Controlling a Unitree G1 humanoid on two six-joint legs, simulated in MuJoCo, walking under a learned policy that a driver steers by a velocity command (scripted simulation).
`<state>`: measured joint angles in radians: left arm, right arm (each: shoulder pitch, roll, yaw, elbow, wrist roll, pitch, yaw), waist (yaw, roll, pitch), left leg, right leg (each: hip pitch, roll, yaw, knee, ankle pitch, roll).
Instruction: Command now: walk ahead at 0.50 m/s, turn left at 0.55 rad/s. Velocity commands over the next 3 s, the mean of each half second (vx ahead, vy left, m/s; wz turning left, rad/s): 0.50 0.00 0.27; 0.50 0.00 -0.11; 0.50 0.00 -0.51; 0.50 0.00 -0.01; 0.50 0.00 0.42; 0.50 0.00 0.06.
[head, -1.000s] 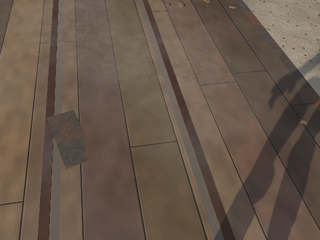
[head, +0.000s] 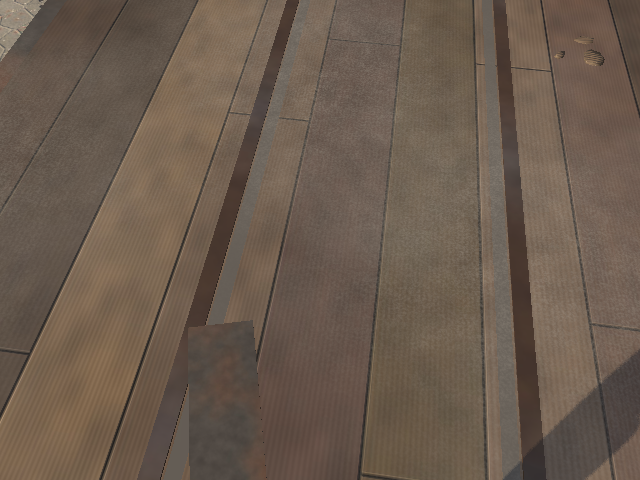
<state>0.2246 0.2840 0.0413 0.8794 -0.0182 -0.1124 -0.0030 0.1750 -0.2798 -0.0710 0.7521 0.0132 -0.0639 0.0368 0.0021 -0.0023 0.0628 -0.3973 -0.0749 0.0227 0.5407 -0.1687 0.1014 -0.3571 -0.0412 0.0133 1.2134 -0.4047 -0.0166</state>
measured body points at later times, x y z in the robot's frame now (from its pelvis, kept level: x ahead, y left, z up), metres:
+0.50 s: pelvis +0.31 -0.06 +0.00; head +0.33 -0.06 +0.45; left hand +0.42 +0.23 -0.10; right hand +0.39 -0.32 -0.12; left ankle +0.17 +0.06 -0.64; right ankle +0.38 -0.14 -0.73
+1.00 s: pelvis +0.58 +0.02 +0.00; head +0.61 +0.03 +0.45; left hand +0.57 +0.30 -0.14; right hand +0.79 -0.22 -0.08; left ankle +0.65 +0.13 -0.73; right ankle +0.43 -0.13 -0.65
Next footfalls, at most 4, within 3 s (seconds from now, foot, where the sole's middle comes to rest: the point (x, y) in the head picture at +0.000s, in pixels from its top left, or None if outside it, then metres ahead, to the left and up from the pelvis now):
0.38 right None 0.42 -0.13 -0.77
0.90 left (269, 362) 0.69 0.13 -0.77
1.44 right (393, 273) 0.93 -0.16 -0.77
1.98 left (348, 164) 1.31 -0.06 -0.77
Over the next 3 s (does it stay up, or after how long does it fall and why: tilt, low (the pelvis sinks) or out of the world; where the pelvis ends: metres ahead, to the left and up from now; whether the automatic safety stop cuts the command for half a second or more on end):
stays up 1.68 -0.14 0.00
